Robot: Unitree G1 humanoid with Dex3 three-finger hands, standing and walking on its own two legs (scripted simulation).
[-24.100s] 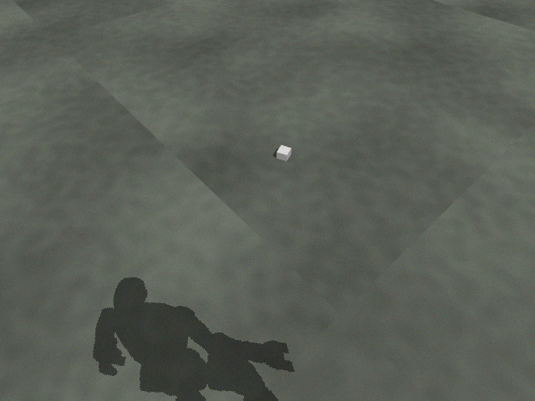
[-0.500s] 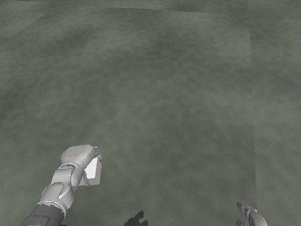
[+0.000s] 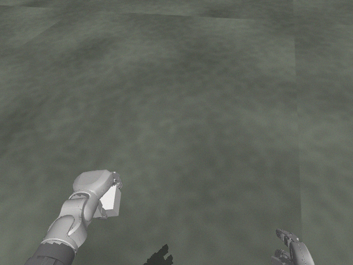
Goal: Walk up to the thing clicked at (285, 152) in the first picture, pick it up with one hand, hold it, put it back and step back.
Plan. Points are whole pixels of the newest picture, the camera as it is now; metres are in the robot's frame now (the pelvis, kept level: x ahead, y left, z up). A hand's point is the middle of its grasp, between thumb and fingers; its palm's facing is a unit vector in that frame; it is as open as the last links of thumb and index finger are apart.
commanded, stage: hold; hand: left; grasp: from above
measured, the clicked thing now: (105, 201) +0.30 +0.22 -0.07
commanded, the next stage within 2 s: crouch in 0.58 s
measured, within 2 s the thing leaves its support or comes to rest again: neither
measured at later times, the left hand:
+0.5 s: hand (98, 197) +0.30 +0.23 -0.03, palm faces -0.43 -0.06 -0.90, open 9.3 cm
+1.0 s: hand (104, 206) +0.29 +0.23 -0.08, palm faces -0.46 -0.05 -0.89, open 9.3 cm
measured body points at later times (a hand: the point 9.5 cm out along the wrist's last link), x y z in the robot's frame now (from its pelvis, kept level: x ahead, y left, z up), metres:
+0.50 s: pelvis +0.01 +0.00 +0.00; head +0.02 -0.02 +0.45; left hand +0.31 +0.23 +0.02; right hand +0.17 -0.24 -0.11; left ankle +0.03 +0.13 -0.73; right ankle +0.02 -0.12 -0.73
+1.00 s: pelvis +0.01 +0.00 -0.01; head +0.05 -0.01 +0.44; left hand +0.31 +0.23 -0.03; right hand +0.16 -0.26 -0.12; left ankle +0.03 +0.13 -0.73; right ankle +0.02 -0.12 -0.73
